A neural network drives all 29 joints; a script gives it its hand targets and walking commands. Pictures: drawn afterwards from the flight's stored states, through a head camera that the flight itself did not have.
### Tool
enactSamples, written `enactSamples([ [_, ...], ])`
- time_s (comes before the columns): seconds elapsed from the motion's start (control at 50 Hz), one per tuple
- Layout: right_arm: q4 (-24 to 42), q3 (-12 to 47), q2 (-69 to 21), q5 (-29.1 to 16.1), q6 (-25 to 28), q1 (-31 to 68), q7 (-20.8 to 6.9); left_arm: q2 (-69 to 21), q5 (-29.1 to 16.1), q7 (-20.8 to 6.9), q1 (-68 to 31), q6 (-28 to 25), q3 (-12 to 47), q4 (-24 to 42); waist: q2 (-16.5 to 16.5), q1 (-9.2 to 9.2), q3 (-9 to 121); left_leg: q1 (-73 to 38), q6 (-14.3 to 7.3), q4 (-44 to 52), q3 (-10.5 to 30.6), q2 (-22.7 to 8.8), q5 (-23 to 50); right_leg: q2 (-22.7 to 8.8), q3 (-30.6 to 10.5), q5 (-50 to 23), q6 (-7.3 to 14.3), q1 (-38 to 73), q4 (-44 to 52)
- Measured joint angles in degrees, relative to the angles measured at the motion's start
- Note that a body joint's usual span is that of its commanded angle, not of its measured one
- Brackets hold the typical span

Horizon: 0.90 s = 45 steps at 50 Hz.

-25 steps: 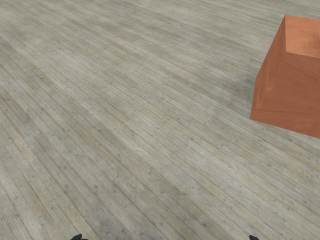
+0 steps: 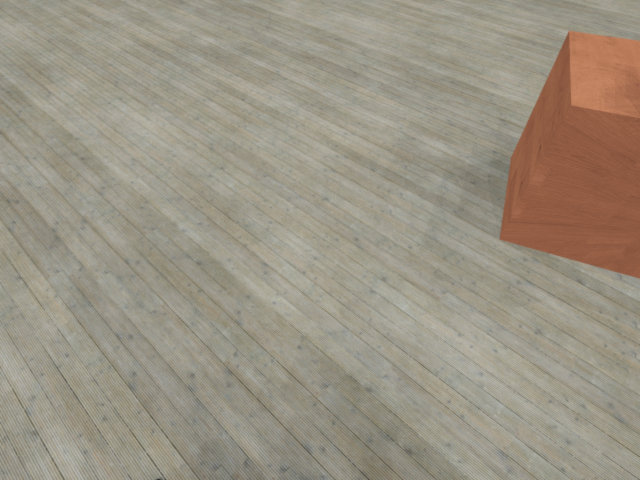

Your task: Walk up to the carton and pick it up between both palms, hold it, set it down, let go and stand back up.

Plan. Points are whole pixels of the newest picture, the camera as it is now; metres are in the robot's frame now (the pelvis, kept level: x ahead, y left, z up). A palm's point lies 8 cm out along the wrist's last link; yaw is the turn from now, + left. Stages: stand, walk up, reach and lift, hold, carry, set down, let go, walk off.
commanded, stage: stand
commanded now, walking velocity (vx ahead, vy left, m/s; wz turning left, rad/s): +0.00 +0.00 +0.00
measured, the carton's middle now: out of the picture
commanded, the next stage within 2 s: none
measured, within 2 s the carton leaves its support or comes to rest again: neither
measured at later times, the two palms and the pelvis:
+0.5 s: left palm out of the picture +0.06 +0.25 -0.11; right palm out of the picture +0.06 -0.25 -0.12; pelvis +0.00 +0.00 +0.00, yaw +0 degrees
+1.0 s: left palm out of the picture +0.05 +0.25 -0.12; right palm out of the picture +0.04 -0.25 -0.12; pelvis +0.00 +0.00 +0.00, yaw +0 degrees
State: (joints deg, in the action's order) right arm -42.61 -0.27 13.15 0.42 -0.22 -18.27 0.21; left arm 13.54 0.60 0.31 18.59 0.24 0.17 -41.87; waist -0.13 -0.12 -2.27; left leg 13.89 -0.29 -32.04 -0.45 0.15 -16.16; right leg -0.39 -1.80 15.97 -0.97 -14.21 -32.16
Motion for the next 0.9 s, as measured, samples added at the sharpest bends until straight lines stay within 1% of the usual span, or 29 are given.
enactSamples([
  [0.9,-5.6,0.5,0.2,-0.2,0.2,-0.5,0.7,0.0,-0.3,0.7,0.5,0.0,0.2,-5.7,-0.2,0.0,0.2,-1.8,0.1,2.8,0.2,0.0,1.1,0.0,-0.4,-1.2,-0.1,1.8,3.0],
])
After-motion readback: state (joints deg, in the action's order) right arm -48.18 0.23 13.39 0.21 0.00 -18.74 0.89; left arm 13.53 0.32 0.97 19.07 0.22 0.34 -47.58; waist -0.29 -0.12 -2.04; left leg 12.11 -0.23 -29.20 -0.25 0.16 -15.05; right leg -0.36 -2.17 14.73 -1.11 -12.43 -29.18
